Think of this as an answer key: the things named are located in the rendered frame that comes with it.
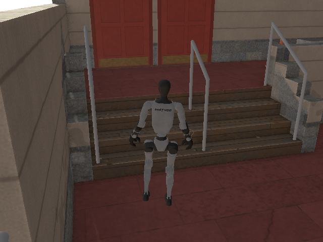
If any robot left forearm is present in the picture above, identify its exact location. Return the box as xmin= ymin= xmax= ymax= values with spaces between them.
xmin=131 ymin=120 xmax=142 ymax=138

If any robot left upper arm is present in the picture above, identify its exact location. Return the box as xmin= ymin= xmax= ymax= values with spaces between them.
xmin=138 ymin=101 xmax=153 ymax=128

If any robot right upper arm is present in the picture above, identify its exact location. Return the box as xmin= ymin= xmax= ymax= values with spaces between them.
xmin=174 ymin=102 xmax=187 ymax=130

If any robot right forearm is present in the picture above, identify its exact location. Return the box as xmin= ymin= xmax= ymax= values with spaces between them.
xmin=182 ymin=123 xmax=191 ymax=141

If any robot right hand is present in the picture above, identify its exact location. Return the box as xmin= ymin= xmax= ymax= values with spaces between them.
xmin=182 ymin=139 xmax=193 ymax=150

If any robot left hand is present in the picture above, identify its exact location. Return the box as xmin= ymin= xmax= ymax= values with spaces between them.
xmin=129 ymin=136 xmax=140 ymax=147

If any robot right foot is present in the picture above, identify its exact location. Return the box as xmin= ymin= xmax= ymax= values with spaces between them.
xmin=165 ymin=193 xmax=172 ymax=206

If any robot head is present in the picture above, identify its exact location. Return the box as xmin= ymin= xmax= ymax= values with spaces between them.
xmin=155 ymin=80 xmax=172 ymax=104

